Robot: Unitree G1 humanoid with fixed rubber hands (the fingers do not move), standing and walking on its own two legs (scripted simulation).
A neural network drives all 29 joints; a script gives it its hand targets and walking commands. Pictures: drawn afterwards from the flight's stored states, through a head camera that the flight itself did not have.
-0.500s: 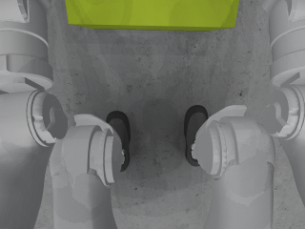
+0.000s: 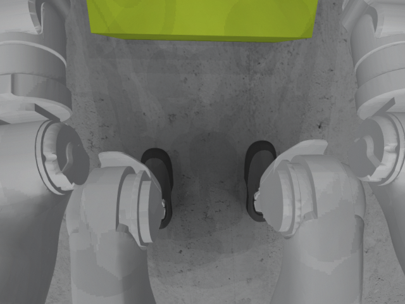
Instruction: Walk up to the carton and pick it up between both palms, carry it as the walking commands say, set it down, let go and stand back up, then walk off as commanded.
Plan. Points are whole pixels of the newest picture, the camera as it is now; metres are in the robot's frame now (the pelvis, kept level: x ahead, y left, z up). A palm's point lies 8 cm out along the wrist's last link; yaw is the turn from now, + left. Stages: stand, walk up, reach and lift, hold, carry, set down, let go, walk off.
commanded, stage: set down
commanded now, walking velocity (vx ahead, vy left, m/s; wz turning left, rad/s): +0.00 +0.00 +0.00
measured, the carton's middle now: out of the picture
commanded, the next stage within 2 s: none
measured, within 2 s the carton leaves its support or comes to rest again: neither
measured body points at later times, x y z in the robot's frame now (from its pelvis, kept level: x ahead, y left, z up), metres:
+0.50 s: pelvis +0.00 +0.00 -0.01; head +0.39 -0.02 +0.21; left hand +0.57 +0.19 -0.20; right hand +0.54 -0.26 -0.21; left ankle +0.10 +0.11 -0.33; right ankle +0.10 -0.14 -0.33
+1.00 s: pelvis +0.00 -0.01 +0.02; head +0.38 -0.04 +0.24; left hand +0.60 +0.19 -0.12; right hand +0.57 -0.28 -0.14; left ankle +0.10 +0.11 -0.33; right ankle +0.10 -0.14 -0.33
